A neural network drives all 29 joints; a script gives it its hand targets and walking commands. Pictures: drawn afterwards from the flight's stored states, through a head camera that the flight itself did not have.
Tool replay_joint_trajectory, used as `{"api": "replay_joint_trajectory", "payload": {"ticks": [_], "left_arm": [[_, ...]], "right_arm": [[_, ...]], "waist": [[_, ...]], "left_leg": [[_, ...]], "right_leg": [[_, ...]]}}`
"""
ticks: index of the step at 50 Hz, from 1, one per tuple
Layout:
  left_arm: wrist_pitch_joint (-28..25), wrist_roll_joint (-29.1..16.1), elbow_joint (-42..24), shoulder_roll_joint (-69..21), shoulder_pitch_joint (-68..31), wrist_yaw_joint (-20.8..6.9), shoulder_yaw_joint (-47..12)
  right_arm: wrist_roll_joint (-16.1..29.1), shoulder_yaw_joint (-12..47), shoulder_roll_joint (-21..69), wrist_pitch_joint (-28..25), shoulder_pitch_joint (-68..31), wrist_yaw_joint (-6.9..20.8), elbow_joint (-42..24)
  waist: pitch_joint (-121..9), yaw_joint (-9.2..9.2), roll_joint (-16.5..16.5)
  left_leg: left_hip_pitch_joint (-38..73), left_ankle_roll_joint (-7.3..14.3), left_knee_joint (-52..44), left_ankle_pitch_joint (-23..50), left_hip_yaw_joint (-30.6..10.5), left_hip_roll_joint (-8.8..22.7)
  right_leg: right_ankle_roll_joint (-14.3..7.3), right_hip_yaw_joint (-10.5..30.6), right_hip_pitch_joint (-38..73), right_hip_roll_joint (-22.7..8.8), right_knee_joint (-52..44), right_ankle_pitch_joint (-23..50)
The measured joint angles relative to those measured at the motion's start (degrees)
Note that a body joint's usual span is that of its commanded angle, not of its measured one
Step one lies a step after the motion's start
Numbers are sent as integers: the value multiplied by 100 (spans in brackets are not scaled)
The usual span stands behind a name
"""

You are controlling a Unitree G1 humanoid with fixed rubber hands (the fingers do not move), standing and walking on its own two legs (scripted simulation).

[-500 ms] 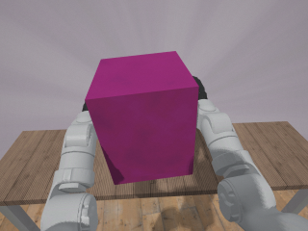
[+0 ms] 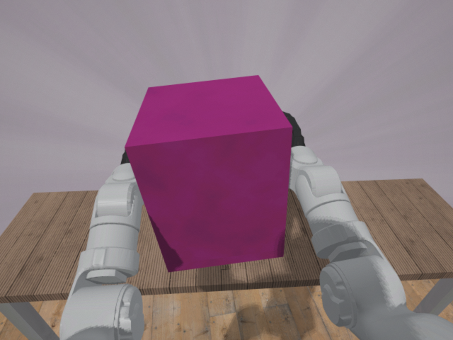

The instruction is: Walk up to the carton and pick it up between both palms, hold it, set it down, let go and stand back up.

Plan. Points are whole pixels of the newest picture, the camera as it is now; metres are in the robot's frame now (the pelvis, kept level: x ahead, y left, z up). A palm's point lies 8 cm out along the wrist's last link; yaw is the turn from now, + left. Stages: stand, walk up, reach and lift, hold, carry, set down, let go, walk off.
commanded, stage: hold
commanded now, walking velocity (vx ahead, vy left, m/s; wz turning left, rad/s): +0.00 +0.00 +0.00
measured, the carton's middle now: (214, 170) +0.35 +0.01 +0.19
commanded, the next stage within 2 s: set down in 1.80 s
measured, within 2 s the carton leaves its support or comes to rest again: neither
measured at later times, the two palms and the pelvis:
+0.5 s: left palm (133, 170) +0.36 +0.16 +0.19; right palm (293, 152) +0.36 -0.13 +0.21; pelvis +0.00 +0.00 +0.00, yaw +0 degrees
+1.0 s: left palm (133, 170) +0.36 +0.16 +0.18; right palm (293, 152) +0.37 -0.13 +0.21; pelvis +0.00 +0.00 +0.00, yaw +0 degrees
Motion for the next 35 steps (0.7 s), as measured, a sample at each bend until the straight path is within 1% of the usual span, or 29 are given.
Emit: {"api": "replay_joint_trajectory", "payload": {"ticks": [35], "left_arm": [[0,1,0,-1,3,-5,0]], "right_arm": [[0,0,0,0,0,-3,0]], "waist": [[0,0,0]], "left_leg": [[0,0,-1,0,0,-1]], "right_leg": [[0,2,0,0,-1,0]]}}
